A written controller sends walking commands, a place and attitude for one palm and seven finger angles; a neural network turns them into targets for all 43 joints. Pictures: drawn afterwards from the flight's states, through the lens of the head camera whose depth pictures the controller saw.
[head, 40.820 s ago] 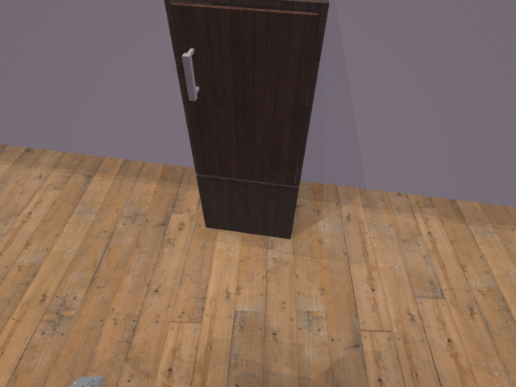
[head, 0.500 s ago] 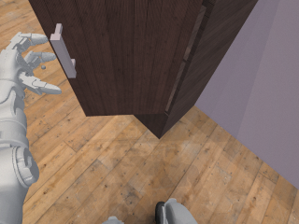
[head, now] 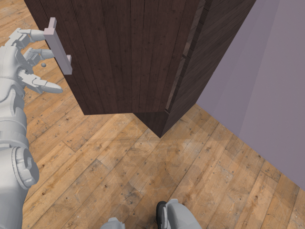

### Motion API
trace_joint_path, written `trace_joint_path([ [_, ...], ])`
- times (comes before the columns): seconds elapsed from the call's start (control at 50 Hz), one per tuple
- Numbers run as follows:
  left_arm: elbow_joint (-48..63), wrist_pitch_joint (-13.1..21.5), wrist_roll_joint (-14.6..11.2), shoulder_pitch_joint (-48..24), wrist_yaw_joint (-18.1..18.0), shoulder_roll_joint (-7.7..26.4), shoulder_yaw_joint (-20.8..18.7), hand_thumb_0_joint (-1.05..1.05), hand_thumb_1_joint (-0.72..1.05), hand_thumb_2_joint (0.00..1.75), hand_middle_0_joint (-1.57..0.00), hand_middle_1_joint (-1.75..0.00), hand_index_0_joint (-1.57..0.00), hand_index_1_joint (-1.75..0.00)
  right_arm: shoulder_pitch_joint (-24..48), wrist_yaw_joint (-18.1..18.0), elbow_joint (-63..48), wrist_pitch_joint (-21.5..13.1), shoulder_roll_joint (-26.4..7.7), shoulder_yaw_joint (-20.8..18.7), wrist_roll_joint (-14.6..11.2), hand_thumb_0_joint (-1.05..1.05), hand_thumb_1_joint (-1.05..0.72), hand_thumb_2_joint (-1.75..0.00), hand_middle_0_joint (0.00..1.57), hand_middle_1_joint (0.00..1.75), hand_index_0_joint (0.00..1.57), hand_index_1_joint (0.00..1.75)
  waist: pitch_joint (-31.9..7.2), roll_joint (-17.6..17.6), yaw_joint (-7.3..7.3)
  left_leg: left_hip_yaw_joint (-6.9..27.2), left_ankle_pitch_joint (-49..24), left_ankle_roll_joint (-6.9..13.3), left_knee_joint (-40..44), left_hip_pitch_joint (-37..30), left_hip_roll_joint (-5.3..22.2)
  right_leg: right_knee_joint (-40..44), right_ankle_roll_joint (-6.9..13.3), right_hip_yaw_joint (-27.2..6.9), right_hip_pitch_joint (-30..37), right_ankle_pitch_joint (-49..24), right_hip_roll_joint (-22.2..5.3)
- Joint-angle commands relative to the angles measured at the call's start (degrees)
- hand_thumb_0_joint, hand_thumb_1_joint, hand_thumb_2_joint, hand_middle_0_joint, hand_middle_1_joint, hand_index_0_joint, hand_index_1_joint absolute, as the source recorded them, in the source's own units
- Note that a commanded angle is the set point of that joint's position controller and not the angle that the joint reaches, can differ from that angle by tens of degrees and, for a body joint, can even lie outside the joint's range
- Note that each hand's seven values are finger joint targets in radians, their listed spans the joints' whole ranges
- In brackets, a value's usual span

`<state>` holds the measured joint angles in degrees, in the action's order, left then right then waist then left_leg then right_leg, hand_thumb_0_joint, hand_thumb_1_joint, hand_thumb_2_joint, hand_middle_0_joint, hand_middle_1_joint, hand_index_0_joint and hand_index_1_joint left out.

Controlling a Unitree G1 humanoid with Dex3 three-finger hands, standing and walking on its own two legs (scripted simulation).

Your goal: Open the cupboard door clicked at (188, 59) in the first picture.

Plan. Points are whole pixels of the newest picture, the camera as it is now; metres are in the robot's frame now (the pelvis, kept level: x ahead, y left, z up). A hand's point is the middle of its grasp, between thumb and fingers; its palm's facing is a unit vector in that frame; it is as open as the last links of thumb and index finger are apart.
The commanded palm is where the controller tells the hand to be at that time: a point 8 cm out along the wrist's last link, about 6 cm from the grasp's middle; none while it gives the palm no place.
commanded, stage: slide the fingers in behind the handle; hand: left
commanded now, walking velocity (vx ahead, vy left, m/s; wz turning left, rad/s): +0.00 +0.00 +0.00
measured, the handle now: (60, 48) +0.55 +0.19 +0.09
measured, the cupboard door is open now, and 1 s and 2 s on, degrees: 50 50 50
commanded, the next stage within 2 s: close the thumb around the handle in 1.32 s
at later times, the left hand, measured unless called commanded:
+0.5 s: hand (58, 65) +0.49 +0.19 +0.10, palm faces -0.02 -1.00 -0.01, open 14.0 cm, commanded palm +0.47 +0.24 +0.09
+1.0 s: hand (67, 66) +0.49 +0.17 +0.10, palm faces +0.02 -1.00 -0.02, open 14.2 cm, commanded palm +0.47 +0.21 +0.09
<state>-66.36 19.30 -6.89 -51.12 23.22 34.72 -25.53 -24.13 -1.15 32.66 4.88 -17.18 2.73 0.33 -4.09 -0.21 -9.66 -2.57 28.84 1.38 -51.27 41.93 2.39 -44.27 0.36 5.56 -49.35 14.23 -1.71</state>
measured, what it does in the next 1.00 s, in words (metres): stands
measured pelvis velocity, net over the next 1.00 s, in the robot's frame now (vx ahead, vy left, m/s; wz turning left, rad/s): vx -0.01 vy -0.01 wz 0.02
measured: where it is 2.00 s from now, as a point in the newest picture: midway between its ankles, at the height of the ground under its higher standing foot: outside the picture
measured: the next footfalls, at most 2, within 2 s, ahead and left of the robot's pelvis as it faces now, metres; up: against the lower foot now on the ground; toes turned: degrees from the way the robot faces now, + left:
none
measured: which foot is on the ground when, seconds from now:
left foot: down 0.00-1.00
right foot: down 0.00-1.00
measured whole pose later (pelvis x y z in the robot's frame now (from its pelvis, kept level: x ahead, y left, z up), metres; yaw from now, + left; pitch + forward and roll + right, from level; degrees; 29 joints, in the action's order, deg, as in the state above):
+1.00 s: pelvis -0.01 -0.01 +0.00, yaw +1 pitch +18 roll -1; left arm -67.0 23.1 -6.7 -52.0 12.6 25.3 -19.5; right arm -23.6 0.4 35.6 2.1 -16.0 2.0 1.0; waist -4.0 -1.1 -7.9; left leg -2.3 27.6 0.8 -49.9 40.1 1.4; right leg -45.0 0.9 5.5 -48.2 14.4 -2.6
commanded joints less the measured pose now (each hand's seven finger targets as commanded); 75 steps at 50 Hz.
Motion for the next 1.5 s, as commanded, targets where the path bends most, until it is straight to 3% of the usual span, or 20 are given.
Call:
trace_joint_path([
  [0.0, 13.44, 4.64, -1.62, -23.86, -1.78, 14.18, -1.53, 0.00, -0.50, 0.30, -0.30, -1.20, -0.30, -1.20, -9.36, -0.32, -2.48, -1.18, -9.56, -3.95, 0.32, 0.00, -0.90, -0.90, 0.20, 0.30, 0.20, 0.30, -27.71, -8.86, 0.57, 4.33, -30.13, -1.44, 6.98, -9.15, -0.93, 0.40, 1.32, -3.35, 22.84, -17.24, 3.20],
  [0.04, 13.47, 4.38, -1.59, -22.65, -2.41, 14.66, -2.41, 0.00, -0.50, 0.30, -0.30, -1.20, -0.30, -1.20, -9.15, -0.30, -3.03, -1.16, -9.70, -4.02, 0.22, 0.00, -0.90, -0.90, 0.20, 0.30, 0.20, 0.30, -27.17, -5.86, 1.15, 3.82, -27.38, -0.78, 7.65, -6.07, -1.24, 0.63, 1.24, -3.80, 25.80, -18.03, 3.03],
  [0.1, 13.50, 4.22, -0.45, -22.54, -3.37, 13.14, -0.90, 0.00, -0.50, 0.30, -0.30, -1.20, -0.30, -1.20, -8.93, -0.24, -3.07, -1.08, -9.15, -3.86, 0.22, 0.00, -0.90, -0.90, 0.20, 0.30, 0.20, 0.30, -26.07, -8.92, 1.16, 3.60, -28.03, -1.02, 7.90, -6.60, -1.31, 0.47, 1.31, -3.71, 24.57, -17.80, 2.88],
  [0.16, 14.77, 4.87, -0.96, -22.59, -4.29, 12.41, -1.10, 0.00, -0.50, 0.30, -0.30, -1.20, -0.30, -1.20, -9.10, -0.21, -3.42, -1.30, -9.35, -4.06, 0.29, 0.00, -0.90, -0.90, 0.20, 0.30, 0.20, 0.30, -26.85, -5.71, 1.01, 3.86, -28.36, -0.82, 7.99, -7.10, -1.16, 0.46, 1.29, -3.58, 25.49, -18.23, 3.04],
  [0.28, 14.32, 5.63, -0.75, -24.09, -5.02, 9.07, 1.11, 0.00, -0.50, 0.30, -0.30, -1.20, -0.30, -1.20, -8.83, -0.02, -2.35, -1.90, -8.72, -4.08, 0.36, 0.00, -0.90, -0.90, 0.20, 0.30, 0.20, 0.30, -26.68, -7.70, 0.66, 3.68, -28.23, -1.20, 8.00, -8.10, -1.28, 0.54, 1.17, -3.76, 24.45, -17.95, 2.83],
  [0.4, 13.91, 5.76, -1.03, -21.09, -5.89, 9.81, -0.68, 0.00, -0.50, 0.30, -0.30, -1.20, -0.30, -1.20, -8.68, 0.22, -2.39, -2.09, -8.72, -4.29, 0.39, 0.00, -0.90, -0.90, 0.20, 0.30, 0.20, 0.30, -27.10, -4.22, 1.77, 3.31, -27.60, -0.93, 8.14, -5.83, -1.48, 0.26, 1.21, -4.00, 27.42, -19.74, 2.73],
  [0.44, 14.07, 5.60, -0.90, -21.59, -5.94, 5.90, 2.51, 0.00, -0.50, 0.30, -0.30, -1.20, -0.30, -1.20, -7.98, 0.37, -2.61, -2.18, -8.40, -4.21, 0.21, 0.00, -0.90, -0.90, 0.20, 0.30, 0.20, 0.30, -24.92, -4.90, 1.15, 3.08, -26.03, -0.82, 8.75, -5.88, -1.64, 0.79, 1.11, -3.87, 26.46, -18.65, 2.69],
  [0.48, 15.75, 6.24, -0.78, -22.57, -6.62, 6.83, 1.68, 0.00, -0.50, 0.30, -0.30, -1.20, -0.30, -1.20, -8.24, 0.29, -2.29, -2.28, -8.47, -4.50, 0.35, 0.00, -0.90, -0.90, 0.20, 0.30, 0.20, 0.30, -27.05, -6.99, 1.53, 3.42, -28.40, -1.14, 8.29, -8.35, -1.52, 0.59, 1.18, -3.84, 25.49, -18.47, 2.64],
  [0.54, 14.98, 6.42, -0.93, -23.80, -7.57, 5.01, 2.79, 0.00, -0.50, 0.30, -0.30, -1.20, -0.30, -1.20, -8.00, 0.40, -1.88, -2.68, -8.41, -4.45, 0.39, 0.00, -0.90, -0.90, 0.20, 0.30, 0.20, 0.30, -25.43, -4.30, 0.87, 3.42, -25.47, -1.02, 8.75, -6.95, -1.69, 0.99, 0.98, -3.78, 25.73, -17.43, 2.65],
  [0.64, 14.04, 7.09, 0.34, -24.54, -8.87, 3.39, 4.36, 0.00, -0.50, 0.30, -0.30, -1.20, -0.30, -1.20, -8.08, 0.52, -1.26, -3.07, -8.27, -4.52, 0.55, 0.00, -0.90, -0.90, 0.20, 0.30, 0.20, 0.30, -25.22, -5.09, 0.74, 3.67, -25.26, -1.09, 8.70, -7.87, -1.80, 0.87, 1.08, -3.60, 24.25, -16.17, 2.56],
  [0.68, 14.81, 7.51, 0.19, -25.04, -9.14, 2.55, 4.78, 0.00, -0.50, 0.30, -0.30, -1.20, -0.30, -1.20, -7.99, 0.59, -1.23, -3.26, -8.16, -4.46, 0.61, 0.00, -0.90, -0.90, 0.20, 0.30, 0.20, 0.30, -27.15, -7.52, 1.10, 3.97, -27.37, -1.60, 8.43, -9.53, -1.80, 0.47, 1.16, -3.54, 23.71, -16.53, 2.48],
  [0.74, 12.41, 7.09, 0.01, -25.43, -9.74, 1.71, 5.01, 0.00, -0.50, 0.30, -0.30, -1.20, -0.30, -1.20, -8.05, 0.63, -0.79, -3.46, -8.33, -4.48, 0.63, 0.00, -0.90, -0.90, 0.20, 0.30, 0.20, 0.30, -24.44, -2.96, 0.29, 3.47, -23.22, -0.93, 8.91, -6.11, -2.00, 1.07, 0.95, -3.71, 24.93, -15.90, 2.51],
  [0.8, 14.21, 7.77, 0.95, -26.80, -9.98, 1.09, 6.17, 0.00, -0.50, 0.30, -0.30, -1.20, -0.30, -1.20, -8.29, 0.77, -0.63, -3.67, -8.08, -4.48, 0.91, 0.00, -0.90, -0.90, 0.20, 0.30, 0.20, 0.30, -26.72, -6.01, 0.14, 3.49, -25.98, -1.12, 8.40, -7.99, -2.07, 0.54, 1.03, -3.86, 24.70, -17.74, 2.32],
  [0.88, 11.69, 7.60, 0.58, -27.00, -9.63, -0.51, 7.35, 0.00, -0.50, 0.30, -0.30, -1.20, -0.30, -1.20, -8.12, 0.80, -0.22, -3.86, -8.19, -4.38, 0.77, 0.00, -0.90, -0.90, 0.20, 0.30, 0.20, 0.30, -24.78, -3.80, -0.52, 3.38, -21.60, -0.77, 8.85, -5.73, -2.29, 1.17, 0.98, -3.95, 24.79, -15.46, 2.39],
  [0.98, 10.88, 7.26, 0.72, -29.64, -9.57, -0.30, 7.62, 0.00, -0.50, 0.30, -0.30, -1.20, -0.30, -1.20, -8.65, 0.59, 0.41, -4.31, -8.35, -4.34, 0.83, 0.00, -0.90, -0.90, 0.20, 0.30, 0.20, 0.30, -24.90, -5.01, -1.28, 3.49, -20.01, -0.59, 8.55, -5.86, -2.44, 1.35, 0.92, -4.10, 23.18, -13.64, 2.29],
  [1.06, 12.31, 7.56, 0.41, -28.71, -9.16, 1.61, 5.86, 0.00, -0.50, 0.30, -0.30, -1.20, -0.30, -1.20, -9.11, 0.59, -0.05, -4.47, -8.46, -4.38, 1.00, 0.00, -0.90, -0.90, 0.20, 0.30, 0.20, 0.30, -27.50, -4.33, -0.46, 3.58, -22.42, -0.62, 8.23, -5.86, -2.48, 0.57, 1.22, -4.02, 25.74, -16.42, 2.32],
  [1.12, 10.80, 7.09, 0.16, -28.76, -9.05, 0.85, 6.58, 0.00, -0.50, 0.30, -0.30, -1.20, -0.30, -1.20, -8.66, 0.70, 0.10, -4.27, -8.49, -4.22, 0.79, 0.00, -0.90, -0.90, 0.20, 0.30, 0.20, 0.30, -24.56, -3.27, -1.10, 3.18, -19.89, -0.45, 8.35, -4.05, -2.42, 1.31, 0.87, -4.32, 24.59, -14.85, 2.35],
  [1.18, 10.45, 7.25, 0.20, -26.41, -8.96, 4.61, 3.03, 0.00, -0.50, 0.30, -0.30, -1.20, -0.30, -1.20, -8.96, 0.55, -0.31, -4.17, -8.77, -4.35, 0.87, 0.00, -0.90, -0.90, 0.20, 0.30, 0.20, 0.30, -26.68, -3.09, 0.38, 2.99, -20.65, -0.40, 8.37, -3.38, -2.55, 0.86, 1.11, -4.60, 27.11, -16.21, 2.29],
  [1.44, 14.15, 7.22, -0.14, -24.00, -8.84, 4.41, 2.90, 0.00, -0.39, 0.35, -0.31, -1.21, -0.31, -1.21, -8.28, 0.66, -1.63, -3.54, -8.52, -4.48, 0.67, 0.00, -0.90, -0.90, 0.20, 0.30, 0.20, 0.30, -26.86, -3.88, 1.12, 2.90, -23.33, -0.66, 8.83, -5.03, -2.16, 0.64, 1.12, -4.13, 27.07, -17.68, 2.46],
  [1.48, 16.36, 7.84, -0.17, -24.79, -8.95, 3.68, 3.61, 0.00, -0.28, 0.40, -0.32, -1.22, -0.32, -1.22, -8.19, 0.68, -1.57, -3.55, -8.24, -4.58, 0.71, 0.00, -0.90, -0.90, 0.20, 0.30, 0.20, 0.30, -29.01, -8.06, 1.39, 3.57, -27.89, -1.41, 8.35, -8.84, -1.89, 0.05, 1.31, -3.84, 25.20, -18.47, 2.50],
])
